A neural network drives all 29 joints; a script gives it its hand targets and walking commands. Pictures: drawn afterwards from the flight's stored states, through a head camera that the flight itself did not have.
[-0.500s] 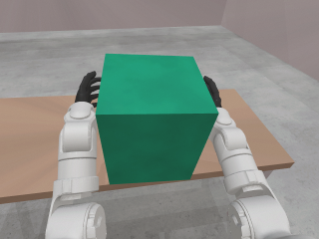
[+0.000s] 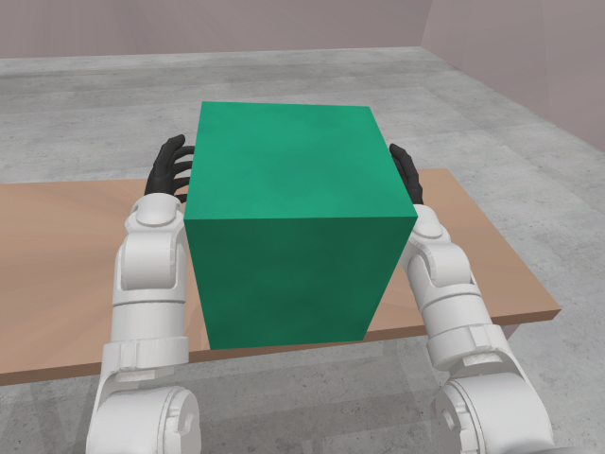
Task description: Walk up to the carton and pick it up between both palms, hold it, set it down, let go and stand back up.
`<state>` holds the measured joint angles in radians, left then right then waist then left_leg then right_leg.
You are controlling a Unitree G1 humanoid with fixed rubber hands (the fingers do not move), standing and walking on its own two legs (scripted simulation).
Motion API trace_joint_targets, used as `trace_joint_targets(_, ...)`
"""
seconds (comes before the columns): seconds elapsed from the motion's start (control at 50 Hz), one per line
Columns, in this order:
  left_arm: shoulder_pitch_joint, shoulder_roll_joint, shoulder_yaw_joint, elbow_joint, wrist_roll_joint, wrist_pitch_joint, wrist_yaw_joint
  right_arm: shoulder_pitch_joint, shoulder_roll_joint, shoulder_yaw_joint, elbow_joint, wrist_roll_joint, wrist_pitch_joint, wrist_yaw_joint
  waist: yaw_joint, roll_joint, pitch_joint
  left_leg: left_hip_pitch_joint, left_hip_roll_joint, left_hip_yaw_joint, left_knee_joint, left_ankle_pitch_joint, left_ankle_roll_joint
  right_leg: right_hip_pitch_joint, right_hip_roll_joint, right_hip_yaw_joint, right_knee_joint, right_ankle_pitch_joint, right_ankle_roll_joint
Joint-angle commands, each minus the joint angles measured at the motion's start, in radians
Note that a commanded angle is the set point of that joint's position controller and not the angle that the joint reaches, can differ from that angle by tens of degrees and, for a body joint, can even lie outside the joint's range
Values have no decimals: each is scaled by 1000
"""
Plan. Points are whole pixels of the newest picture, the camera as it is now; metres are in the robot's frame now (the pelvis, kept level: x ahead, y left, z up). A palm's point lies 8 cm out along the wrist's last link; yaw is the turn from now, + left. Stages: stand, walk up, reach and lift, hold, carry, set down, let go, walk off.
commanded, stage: hold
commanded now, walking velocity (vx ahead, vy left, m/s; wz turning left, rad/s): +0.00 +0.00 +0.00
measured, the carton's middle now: (288, 230) +0.36 +0.01 +0.15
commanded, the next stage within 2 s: none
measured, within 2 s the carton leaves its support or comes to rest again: neither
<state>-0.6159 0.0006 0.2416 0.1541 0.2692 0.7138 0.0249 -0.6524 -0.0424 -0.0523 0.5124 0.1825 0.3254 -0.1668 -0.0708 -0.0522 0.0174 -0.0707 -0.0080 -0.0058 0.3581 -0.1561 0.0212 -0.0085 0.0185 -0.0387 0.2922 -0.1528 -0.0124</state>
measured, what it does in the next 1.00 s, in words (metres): stands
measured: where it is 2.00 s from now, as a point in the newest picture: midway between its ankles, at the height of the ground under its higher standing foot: outside the picture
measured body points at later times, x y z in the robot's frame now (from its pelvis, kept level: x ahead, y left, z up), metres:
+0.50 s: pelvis +0.00 +0.00 +0.00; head -0.04 +0.03 +0.45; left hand +0.38 +0.16 +0.19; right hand +0.38 -0.15 +0.19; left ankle +0.03 +0.10 -0.75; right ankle +0.01 -0.11 -0.75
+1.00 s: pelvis +0.00 +0.00 +0.00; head -0.04 +0.02 +0.45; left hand +0.38 +0.16 +0.19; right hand +0.38 -0.15 +0.19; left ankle +0.03 +0.10 -0.75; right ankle +0.01 -0.11 -0.75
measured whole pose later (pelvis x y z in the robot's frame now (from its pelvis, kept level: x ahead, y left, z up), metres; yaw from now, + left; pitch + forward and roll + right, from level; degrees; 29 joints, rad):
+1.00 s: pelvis +0.00 +0.00 +0.00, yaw +0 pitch -7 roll -1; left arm -0.61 0.01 0.25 0.15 0.26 0.72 0.02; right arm -0.67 -0.05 -0.04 0.50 0.20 0.35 -0.18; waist -0.08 -0.05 0.01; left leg -0.07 -0.01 -0.02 0.36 -0.16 0.02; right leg 0.00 0.02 -0.04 0.29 -0.16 -0.01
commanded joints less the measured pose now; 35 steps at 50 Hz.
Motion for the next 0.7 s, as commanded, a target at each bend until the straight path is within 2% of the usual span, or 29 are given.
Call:
trace_joint_targets(0.0,-715,-614,-497,-126,-164,-68,-136,-877,597,395,-313,80,-58,84,-4,83,-429,169,-8,1,-39,199,-24,12,28,-15,-46,89,39)
trace_joint_targets(0.14,-704,-601,-486,-139,-159,-67,-154,-844,595,403,-314,97,-40,67,-25,80,-434,171,-22,0,-30,234,-34,55,27,-13,-38,173,54)
trace_joint_targets(0.26,-706,-598,-502,-171,-165,-71,-157,-835,596,420,-343,111,-33,62,-27,89,-438,177,-25,-7,-21,269,-44,62,29,-16,-32,206,55)
trace_joint_targets(0.42,-707,-604,-518,-189,-175,-70,-150,-839,596,432,-366,117,-28,63,-18,90,-440,180,-20,-9,-20,268,-44,44,32,-15,-34,186,50)
trace_joint_targets(0.68,-712,-603,-499,-161,-169,-64,-152,-848,595,414,-339,107,-25,66,-15,83,-431,171,-18,-4,-33,227,-36,35,30,-12,-42,149,48)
